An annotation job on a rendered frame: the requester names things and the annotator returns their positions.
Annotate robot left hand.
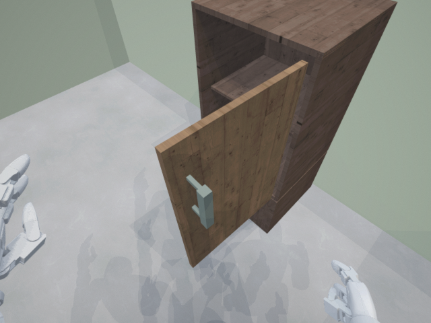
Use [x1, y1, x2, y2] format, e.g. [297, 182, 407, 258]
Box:
[0, 154, 46, 280]

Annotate handle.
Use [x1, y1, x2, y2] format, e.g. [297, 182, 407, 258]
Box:
[186, 175, 214, 229]

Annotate robot right hand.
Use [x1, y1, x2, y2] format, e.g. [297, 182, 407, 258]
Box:
[324, 260, 377, 323]

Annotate cupboard door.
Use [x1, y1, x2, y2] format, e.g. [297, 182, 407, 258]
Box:
[155, 60, 308, 268]

